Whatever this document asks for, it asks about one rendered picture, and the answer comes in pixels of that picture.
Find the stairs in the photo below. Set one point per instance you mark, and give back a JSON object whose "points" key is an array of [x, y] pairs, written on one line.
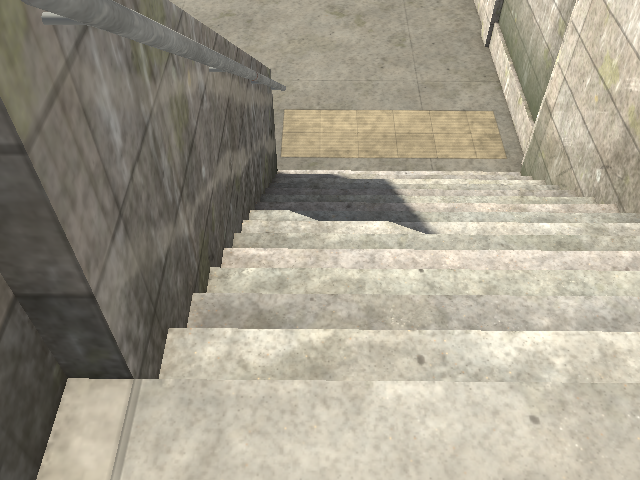
{"points": [[454, 276]]}

